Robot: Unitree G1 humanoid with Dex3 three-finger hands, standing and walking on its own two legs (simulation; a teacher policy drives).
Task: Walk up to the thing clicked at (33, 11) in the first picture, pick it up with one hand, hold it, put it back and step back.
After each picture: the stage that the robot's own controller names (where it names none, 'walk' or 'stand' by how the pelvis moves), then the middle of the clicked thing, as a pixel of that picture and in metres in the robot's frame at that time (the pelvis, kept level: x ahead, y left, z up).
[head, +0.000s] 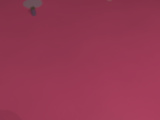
stand; (33, 11) +2.11 +0.69 -0.72
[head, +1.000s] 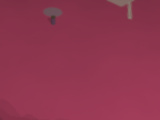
walk; (53, 20) +2.03 +0.32 -0.69
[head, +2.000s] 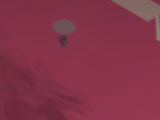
walk; (64, 41) +1.40 +0.11 -0.71
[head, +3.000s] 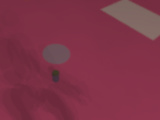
walk; (55, 76) +0.92 +0.16 -0.71
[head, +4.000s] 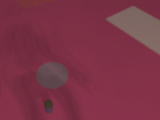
walk; (48, 106) +0.60 +0.19 -0.71
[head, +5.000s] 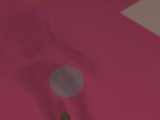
walk; out of the picture +0.43 +0.08 -0.68
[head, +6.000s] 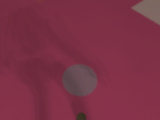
stand; (81, 119) +0.41 -0.01 -0.67
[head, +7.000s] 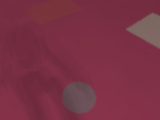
stand; out of the picture +0.41 -0.01 -0.71
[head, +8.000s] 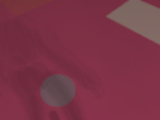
stand; out of the picture +0.38 +0.14 -0.69
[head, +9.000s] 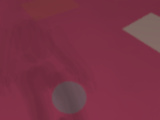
stand; out of the picture +0.38 +0.07 -0.71
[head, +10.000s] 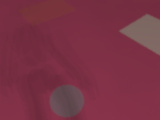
stand; out of the picture +0.37 +0.10 -0.72
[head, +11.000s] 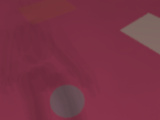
stand; out of the picture +0.36 +0.10 -0.73
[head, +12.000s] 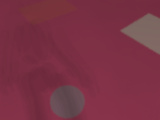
stand; out of the picture +0.35 +0.10 -0.72
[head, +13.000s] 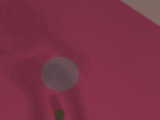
go down; (59, 116) +0.39 +0.10 -0.63
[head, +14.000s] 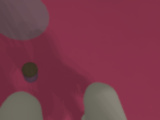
go down; (30, 73) +0.44 +0.14 -0.31
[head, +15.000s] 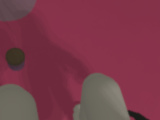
close in; (16, 60) +0.44 +0.15 -0.27
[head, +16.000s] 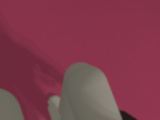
rest palm; out of the picture +0.44 +0.18 -0.23
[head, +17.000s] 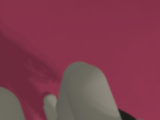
close; out of the picture +0.44 +0.19 -0.23
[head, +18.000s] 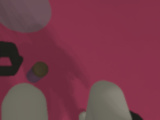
lift; (36, 72) +0.42 +0.12 -0.29
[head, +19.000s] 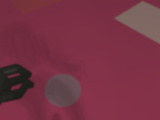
go down; out of the picture +0.37 +0.09 -0.63
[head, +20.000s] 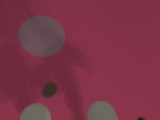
go down; (49, 90) +0.40 +0.09 -0.45
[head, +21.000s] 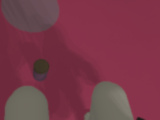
go down; (40, 70) +0.43 +0.11 -0.31
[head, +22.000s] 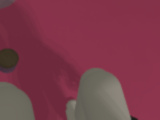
lift; (7, 61) +0.42 +0.14 -0.24
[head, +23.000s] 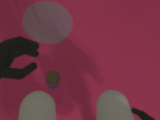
hold; (53, 80) +0.42 +0.10 -0.36
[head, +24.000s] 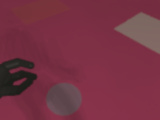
hold; out of the picture +0.36 +0.07 -0.66
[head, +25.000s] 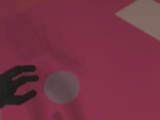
hold; out of the picture +0.35 +0.09 -0.66
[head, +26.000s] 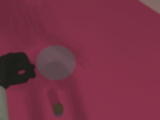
crouch; (58, 110) +0.38 +0.09 -0.58
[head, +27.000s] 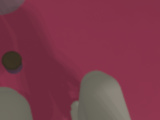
lower; (13, 63) +0.43 +0.14 -0.26
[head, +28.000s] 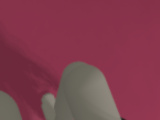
lower; out of the picture +0.42 +0.17 -0.24
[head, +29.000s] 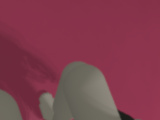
lower; out of the picture +0.42 +0.18 -0.24
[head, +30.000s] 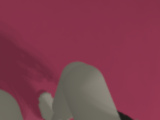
lower; out of the picture +0.42 +0.17 -0.25
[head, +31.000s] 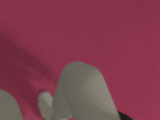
lower; out of the picture +0.42 +0.17 -0.25
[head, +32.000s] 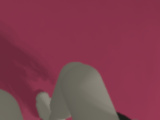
loosen; out of the picture +0.42 +0.17 -0.26
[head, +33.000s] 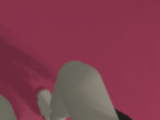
withdraw; out of the picture +0.42 +0.17 -0.26
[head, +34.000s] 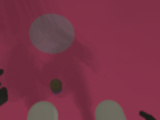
walk; (56, 87) +0.41 +0.10 -0.45
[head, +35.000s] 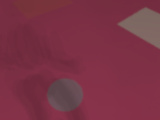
stand; out of the picture +0.35 +0.07 -0.66
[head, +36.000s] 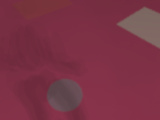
stand; out of the picture +0.36 +0.09 -0.66
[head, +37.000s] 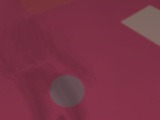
stand; out of the picture +0.36 +0.08 -0.68
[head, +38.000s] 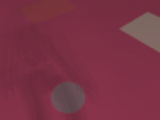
stand; out of the picture +0.37 +0.09 -0.72
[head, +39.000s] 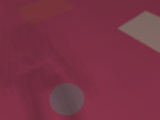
stand; out of the picture +0.34 +0.09 -0.73
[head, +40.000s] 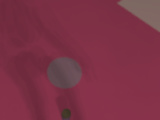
walk; (66, 115) +0.41 +0.04 -0.70
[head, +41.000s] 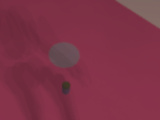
walk; (66, 88) +0.66 +0.06 -0.71
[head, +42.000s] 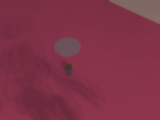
stand; (68, 69) +0.97 +0.18 -0.70
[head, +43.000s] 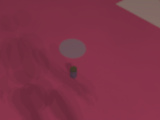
stand; (73, 72) +0.94 +0.07 -0.71
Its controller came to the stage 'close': yes
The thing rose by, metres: 0.01
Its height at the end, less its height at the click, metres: +0.00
